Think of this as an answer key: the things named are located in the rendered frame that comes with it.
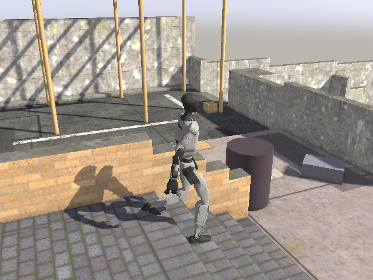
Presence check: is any left robot upper arm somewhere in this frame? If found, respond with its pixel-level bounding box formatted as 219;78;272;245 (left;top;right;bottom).
174;113;184;140

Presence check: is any right robot forearm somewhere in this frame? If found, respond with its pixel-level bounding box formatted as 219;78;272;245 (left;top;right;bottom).
170;148;185;180

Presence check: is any robot left shin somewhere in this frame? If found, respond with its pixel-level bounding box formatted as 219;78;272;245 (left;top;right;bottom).
149;188;181;208

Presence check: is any right robot upper arm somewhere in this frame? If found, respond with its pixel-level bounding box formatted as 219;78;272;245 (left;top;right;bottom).
175;122;199;153

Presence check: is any left robot foot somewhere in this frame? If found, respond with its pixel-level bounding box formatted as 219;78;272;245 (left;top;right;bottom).
141;204;161;215

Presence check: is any left robot hand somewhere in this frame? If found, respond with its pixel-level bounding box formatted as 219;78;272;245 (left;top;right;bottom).
192;157;198;170

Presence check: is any right robot hand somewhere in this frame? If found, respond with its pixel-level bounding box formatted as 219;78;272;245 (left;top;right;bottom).
164;179;178;194

